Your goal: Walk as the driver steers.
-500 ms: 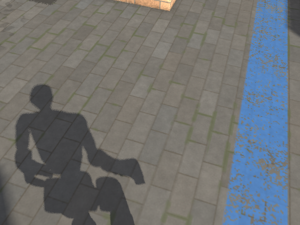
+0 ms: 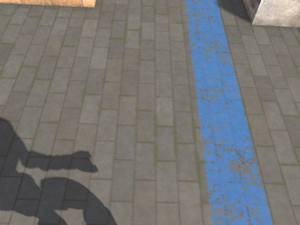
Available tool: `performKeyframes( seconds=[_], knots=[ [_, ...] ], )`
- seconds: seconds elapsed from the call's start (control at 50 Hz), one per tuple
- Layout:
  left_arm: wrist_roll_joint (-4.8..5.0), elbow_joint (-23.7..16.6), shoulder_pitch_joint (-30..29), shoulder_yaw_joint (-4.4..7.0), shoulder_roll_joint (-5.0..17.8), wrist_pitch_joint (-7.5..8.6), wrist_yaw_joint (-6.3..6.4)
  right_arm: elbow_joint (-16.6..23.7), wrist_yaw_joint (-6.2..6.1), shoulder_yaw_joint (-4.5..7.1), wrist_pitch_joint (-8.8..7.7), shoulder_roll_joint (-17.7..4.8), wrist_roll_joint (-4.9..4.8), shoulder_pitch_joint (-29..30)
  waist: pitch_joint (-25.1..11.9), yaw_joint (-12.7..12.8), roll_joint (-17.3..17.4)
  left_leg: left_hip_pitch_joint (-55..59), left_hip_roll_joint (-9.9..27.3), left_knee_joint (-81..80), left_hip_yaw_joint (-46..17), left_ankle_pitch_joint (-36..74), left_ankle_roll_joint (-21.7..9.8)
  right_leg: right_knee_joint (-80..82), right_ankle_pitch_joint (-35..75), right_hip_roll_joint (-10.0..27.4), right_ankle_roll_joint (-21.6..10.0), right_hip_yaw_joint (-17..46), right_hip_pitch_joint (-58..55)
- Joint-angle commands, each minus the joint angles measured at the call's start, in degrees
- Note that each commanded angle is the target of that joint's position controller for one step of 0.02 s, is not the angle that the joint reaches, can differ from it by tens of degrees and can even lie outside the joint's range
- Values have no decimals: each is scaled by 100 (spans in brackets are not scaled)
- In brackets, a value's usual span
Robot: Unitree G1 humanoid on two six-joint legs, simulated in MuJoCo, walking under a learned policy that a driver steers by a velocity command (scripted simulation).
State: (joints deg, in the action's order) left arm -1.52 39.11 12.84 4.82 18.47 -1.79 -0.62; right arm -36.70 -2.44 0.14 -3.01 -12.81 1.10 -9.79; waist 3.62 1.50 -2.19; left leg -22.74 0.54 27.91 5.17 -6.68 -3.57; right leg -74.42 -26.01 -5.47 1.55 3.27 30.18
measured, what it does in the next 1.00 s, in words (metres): walks ahead: right foot, then left foot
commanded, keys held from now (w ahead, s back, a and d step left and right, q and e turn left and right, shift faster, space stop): no key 0.18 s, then w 0.82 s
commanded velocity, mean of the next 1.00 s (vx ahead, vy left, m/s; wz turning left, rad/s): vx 0.32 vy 0.00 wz -0.12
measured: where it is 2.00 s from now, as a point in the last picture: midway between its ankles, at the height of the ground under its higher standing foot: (160, 142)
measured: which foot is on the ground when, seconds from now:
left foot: down 0.00-0.32, up 0.34-0.66, down 0.68-1.00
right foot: up 0.00-0.28, down 0.30-0.70, up 0.72-1.00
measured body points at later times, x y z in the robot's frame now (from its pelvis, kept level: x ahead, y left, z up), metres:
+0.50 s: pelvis +0.06 -0.01 +0.01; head +0.05 -0.02 +0.46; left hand +0.13 +0.25 -0.10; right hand +0.15 -0.28 -0.11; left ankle +0.14 +0.11 -0.68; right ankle +0.00 -0.10 -0.73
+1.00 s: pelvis +0.28 +0.03 +0.01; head +0.29 +0.03 +0.46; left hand +0.44 +0.26 -0.10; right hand +0.25 -0.23 -0.12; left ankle +0.22 +0.10 -0.73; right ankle +0.39 -0.12 -0.67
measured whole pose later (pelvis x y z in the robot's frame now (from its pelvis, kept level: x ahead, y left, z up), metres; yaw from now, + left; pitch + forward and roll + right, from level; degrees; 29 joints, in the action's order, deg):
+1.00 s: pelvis +0.28 +0.03 +0.01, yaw -4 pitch +0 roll +1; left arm -2.4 44.1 10.5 1.3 15.4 1.1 -2.6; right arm -50.9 0.3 1.9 -4.1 -12.7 0.5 -24.6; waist 0.9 -2.1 -2.2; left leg -0.9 -4.1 13.3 4.2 -13.0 -4.3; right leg -48.9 -6.3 4.9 -1.3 -1.0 36.2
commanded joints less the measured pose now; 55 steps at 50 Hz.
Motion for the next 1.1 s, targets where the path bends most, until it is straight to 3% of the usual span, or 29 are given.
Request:
performKeyframes(
  seconds=[0.02,0.08,0.14,0.18,0.22,0.26,0.3,0.32,0.34,0.36,0.38,0.4,0.42,0.46,0.54,0.6,0.64,0.68,0.7,0.72,0.74,0.76,0.78,0.82,0.86,0.9,0.96,1.04,1.1],
  knots=[
    [-17,-311,587,31,180,-150,-67,186,20,201,-105,-728,3,-407,-1116,135,736,1036,1608,-923,-1339,2758,-1046,-74,141,93,48,216,-12],
    [42,-393,360,-2,160,-250,-73,205,66,234,28,-764,50,-250,-921,165,974,562,1509,-1181,-1058,1153,-1036,314,390,121,25,78,-93],
    [29,-561,-45,-111,2,-307,-82,186,78,259,127,-773,17,-234,-693,43,1059,402,1386,-1390,-944,-309,-888,1558,505,236,-50,-75,-351],
    [69,-631,-200,-187,-107,-274,-96,135,115,306,182,-887,44,-306,-655,-87,1250,343,1337,-1380,-857,-775,-834,2476,247,281,-150,-274,-841],
    [45,-640,-141,-192,-32,-201,-120,-11,202,353,283,-987,62,-683,-721,-241,1411,359,1389,-1423,-1031,-1809,-841,3051,-150,191,-338,-561,-1247],
    [46,-580,127,-211,-62,-69,-155,-115,272,404,404,-1077,-1,-793,-575,-116,1244,-77,1355,-1424,-1084,-2975,-677,3973,158,150,-628,-719,-2026],
    [46,-328,676,-260,-156,103,-148,-176,303,382,472,-857,-10,-760,-203,143,629,-940,921,-782,-699,-3530,-276,5196,-13,281,-890,-383,-2994],
    [-29,-298,1072,-230,123,170,-96,-52,355,271,427,-325,28,-702,-317,246,-729,-1571,408,1132,-52,-3162,31,6201,-1639,1704,-1066,1598,-3348],
    [-27,-432,1017,4,906,173,-5,216,376,293,395,-527,6,-198,422,415,-1536,-2631,-189,1824,76,-2401,214,7018,-2791,2620,-1549,3358,-2588],
    [-47,-319,944,-30,647,197,89,269,432,442,358,-1012,67,189,808,325,-883,-2436,206,2220,-522,-1676,214,7040,-2267,2384,-1565,2918,-2207],
    [-26,-327,681,-97,477,265,94,163,513,454,306,-960,-7,5,627,30,-862,-2205,173,2228,-600,-1315,249,7019,-1602,2132,-1439,2468,-2164],
    [2,-346,518,-104,364,332,64,-20,554,458,275,-958,5,-199,445,-113,-709,-2010,209,2252,-579,-1076,324,7017,-916,1909,-1340,1985,-2310],
    [29,-340,447,-119,287,402,72,-189,589,476,264,-956,68,-340,254,-164,-553,-1754,189,2413,-444,-852,373,6970,-339,1723,-1313,1566,-2321],
    [49,-239,587,-135,157,515,41,-308,624,438,255,-776,74,-302,9,-158,-352,-1532,229,2479,-377,-538,425,6888,505,1564,-1318,1102,-2408],
    [27,17,1035,-42,329,570,-8,-159,647,323,237,-502,55,384,106,105,-405,-1327,277,1364,-313,-240,449,6774,1004,1529,-1345,778,-2544],
    [2,165,1259,4,475,571,-6,-59,625,310,207,-577,49,634,85,245,-467,-783,186,729,-194,-529,301,6516,1364,1644,-1344,735,-2589],
    [-1,199,1194,22,583,569,16,-57,551,331,160,-624,68,436,38,95,-339,-97,61,491,-41,-792,135,6214,1678,1778,-1342,772,-2365],
    [-18,279,1090,-24,498,562,21,-395,407,409,41,-780,107,-642,-279,-449,76,1488,-115,-18,-70,-877,-55,4977,2611,1444,-1125,362,-1802],
    [51,166,1088,-132,220,594,0,-564,315,537,-43,-1259,188,-1513,-933,-817,867,2830,788,-396,-1256,-1648,-378,3340,2637,984,-878,-154,-944],
    [48,-13,1182,-227,-83,599,-26,-656,282,700,-49,-1914,185,-2145,-1342,-923,2141,3685,2148,-1296,-3733,-2916,-958,1475,301,114,-572,-707,605],
    [-108,69,833,-124,328,548,-14,-680,295,597,-26,-1556,84,-1905,-839,-792,1304,3149,2161,-1609,-4323,-3254,-977,684,-200,245,-699,20,1139],
    [-64,101,729,-116,320,555,-81,-573,298,524,-4,-1301,68,-1398,-403,-545,854,2615,1991,-1570,-3596,-3070,-921,553,254,543,-778,153,1179],
    [-26,138,636,-135,314,567,-141,-519,305,454,1,-1070,71,-1034,-280,-381,688,2222,1730,-1683,-3044,-2552,-800,781,621,730,-790,66,997],
    [-125,287,699,-171,225,459,-167,-558,257,320,-69,-697,-15,-780,-97,-166,861,1789,1279,-1918,-2153,-1381,-638,1257,975,943,-603,-104,634],
    [-187,370,658,-203,141,380,-167,-724,237,321,-151,-722,-42,-979,-47,-152,777,1637,1177,-1977,-1699,-185,-729,1384,1182,965,-448,-267,514],
    [-144,272,232,-240,69,351,-180,-900,236,355,-186,-819,-67,-1170,38,-169,653,1712,1142,-2084,-1407,466,-822,1733,1477,1048,-325,-340,768],
    [-83,126,-449,-307,-48,356,-203,-1124,259,343,-198,-756,-70,-1425,77,-286,632,1934,1017,-2073,-1017,1041,-783,2496,2064,1079,-240,-465,960],
    [-45,-87,-1220,-344,-75,366,-195,-1368,226,322,-205,-817,-104,-1674,252,-385,514,2007,1095,-2094,-832,1381,-721,3351,2618,1001,-289,-544,725],
    [-26,-179,-1461,-330,-41,416,-166,-1523,236,305,-231,-856,-56,-1701,276,-342,527,2257,1220,-1984,-792,1763,-650,3821,2623,871,-489,-612,345]
  ],
)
